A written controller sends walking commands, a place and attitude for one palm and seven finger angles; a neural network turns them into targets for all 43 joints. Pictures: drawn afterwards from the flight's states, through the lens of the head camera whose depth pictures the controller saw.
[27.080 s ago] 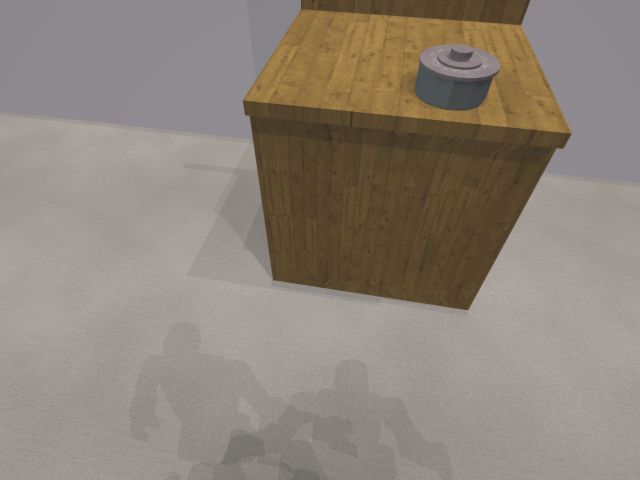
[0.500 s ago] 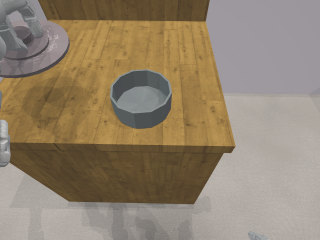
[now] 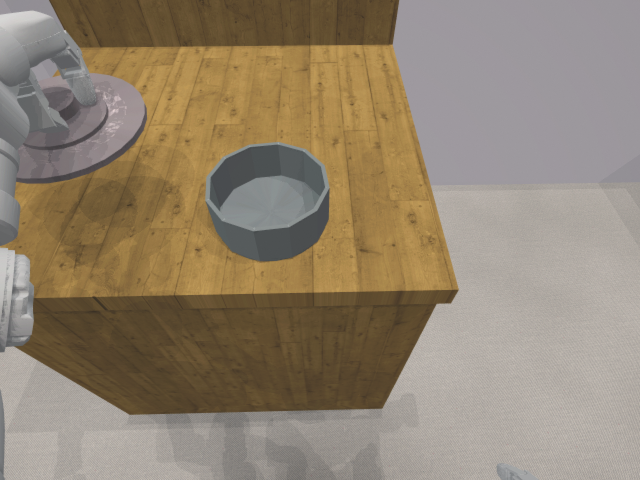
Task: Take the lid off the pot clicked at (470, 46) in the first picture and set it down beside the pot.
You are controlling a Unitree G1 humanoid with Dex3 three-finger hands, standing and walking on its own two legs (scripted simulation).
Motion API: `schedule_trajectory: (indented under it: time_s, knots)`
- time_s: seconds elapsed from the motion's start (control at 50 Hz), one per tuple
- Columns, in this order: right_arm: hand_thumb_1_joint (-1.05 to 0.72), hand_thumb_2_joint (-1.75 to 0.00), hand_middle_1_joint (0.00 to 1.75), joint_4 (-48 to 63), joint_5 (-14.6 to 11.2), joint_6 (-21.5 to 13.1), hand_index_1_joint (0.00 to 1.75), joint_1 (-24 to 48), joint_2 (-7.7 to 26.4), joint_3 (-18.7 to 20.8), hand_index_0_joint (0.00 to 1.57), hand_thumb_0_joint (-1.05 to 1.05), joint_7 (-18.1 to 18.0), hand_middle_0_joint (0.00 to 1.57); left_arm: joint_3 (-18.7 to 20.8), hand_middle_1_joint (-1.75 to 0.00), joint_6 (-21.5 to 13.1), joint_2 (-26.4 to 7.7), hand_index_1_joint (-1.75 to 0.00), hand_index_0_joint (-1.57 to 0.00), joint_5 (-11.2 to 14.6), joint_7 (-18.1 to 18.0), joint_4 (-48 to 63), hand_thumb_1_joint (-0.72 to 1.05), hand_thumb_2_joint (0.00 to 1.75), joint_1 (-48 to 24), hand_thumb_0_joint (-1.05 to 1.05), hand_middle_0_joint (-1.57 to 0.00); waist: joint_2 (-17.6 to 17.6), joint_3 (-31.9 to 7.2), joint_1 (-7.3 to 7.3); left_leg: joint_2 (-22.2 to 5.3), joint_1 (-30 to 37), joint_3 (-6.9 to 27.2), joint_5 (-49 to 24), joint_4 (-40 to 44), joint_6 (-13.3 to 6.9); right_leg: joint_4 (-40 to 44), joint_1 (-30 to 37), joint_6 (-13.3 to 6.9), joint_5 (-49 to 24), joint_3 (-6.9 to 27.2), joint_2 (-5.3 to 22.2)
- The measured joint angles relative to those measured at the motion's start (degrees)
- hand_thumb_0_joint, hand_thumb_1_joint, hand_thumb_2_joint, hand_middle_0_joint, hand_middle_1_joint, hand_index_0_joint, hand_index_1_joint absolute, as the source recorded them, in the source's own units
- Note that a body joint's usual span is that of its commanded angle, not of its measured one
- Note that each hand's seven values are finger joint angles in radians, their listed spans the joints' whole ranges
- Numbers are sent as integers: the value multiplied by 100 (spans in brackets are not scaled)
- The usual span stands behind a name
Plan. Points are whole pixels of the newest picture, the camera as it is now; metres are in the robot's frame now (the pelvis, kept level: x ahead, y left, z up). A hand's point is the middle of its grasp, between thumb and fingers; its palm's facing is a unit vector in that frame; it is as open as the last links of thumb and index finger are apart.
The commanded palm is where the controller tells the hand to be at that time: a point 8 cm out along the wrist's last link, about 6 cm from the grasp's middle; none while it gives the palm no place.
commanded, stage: lower the lid onto the table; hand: left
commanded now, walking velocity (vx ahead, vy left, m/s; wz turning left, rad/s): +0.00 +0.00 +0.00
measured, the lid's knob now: (53, 105) +0.49 +0.30 +0.21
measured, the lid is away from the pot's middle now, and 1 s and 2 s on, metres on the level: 0.23 0.23 0.23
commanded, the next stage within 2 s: none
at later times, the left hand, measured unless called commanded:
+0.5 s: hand (52, 136) +0.46 +0.29 +0.19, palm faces -0.33 -0.10 -0.94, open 7.4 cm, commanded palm +0.45 +0.29 +0.27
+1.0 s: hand (71, 158) +0.46 +0.29 +0.16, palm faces -0.39 -0.11 -0.91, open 7.4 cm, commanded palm +0.46 +0.29 +0.23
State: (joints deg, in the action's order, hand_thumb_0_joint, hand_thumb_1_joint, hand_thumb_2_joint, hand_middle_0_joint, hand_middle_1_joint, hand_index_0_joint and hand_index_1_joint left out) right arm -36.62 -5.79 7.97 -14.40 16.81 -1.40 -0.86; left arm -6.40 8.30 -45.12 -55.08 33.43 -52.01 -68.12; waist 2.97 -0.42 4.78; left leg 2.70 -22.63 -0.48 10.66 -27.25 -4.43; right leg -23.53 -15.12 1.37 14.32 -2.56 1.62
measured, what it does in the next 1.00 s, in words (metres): stands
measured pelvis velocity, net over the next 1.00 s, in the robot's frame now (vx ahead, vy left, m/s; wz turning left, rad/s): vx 0.01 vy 0.00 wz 0.00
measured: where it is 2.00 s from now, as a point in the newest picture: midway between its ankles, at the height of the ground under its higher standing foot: outside the picture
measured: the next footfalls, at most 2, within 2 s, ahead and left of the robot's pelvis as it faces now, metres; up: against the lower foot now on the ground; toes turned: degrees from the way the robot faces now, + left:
none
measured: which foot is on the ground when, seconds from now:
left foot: down 0.00-1.00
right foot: down 0.00-1.00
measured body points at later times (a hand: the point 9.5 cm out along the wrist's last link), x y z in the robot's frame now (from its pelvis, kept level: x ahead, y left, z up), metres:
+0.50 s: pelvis +0.00 -0.01 +0.00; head +0.06 -0.01 +0.45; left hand +0.47 +0.29 +0.25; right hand +0.10 -0.28 -0.12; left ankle +0.03 +0.07 -0.74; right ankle -0.03 -0.15 -0.74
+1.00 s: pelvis +0.01 +0.00 +0.00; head +0.07 +0.00 +0.44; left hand +0.48 +0.29 +0.21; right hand +0.08 -0.28 -0.12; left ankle +0.03 +0.07 -0.74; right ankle -0.03 -0.15 -0.74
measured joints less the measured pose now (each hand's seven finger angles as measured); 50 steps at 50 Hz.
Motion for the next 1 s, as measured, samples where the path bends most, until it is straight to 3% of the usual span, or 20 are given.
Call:
schedule_trajectory:
  time_s: [0.62,1.0]
  knots:
    - [-90,-89,30,-43,-25,104,30,83,27,44,20,1,-32,20,63,-88,-439,15,-97,-73,193,-113,19,16,90,616,4,-61,-28,46,-45,-46,-73,93,82,-131,48,-14,3,-16,44,-78,-61]
    - [-90,-89,30,-78,14,158,30,-64,39,101,20,1,-53,20,244,-88,-809,-27,-97,-73,156,-234,-88,16,90,882,4,-61,-72,31,50,-57,-207,43,146,-219,20,-59,-128,-4,66,-23,-67]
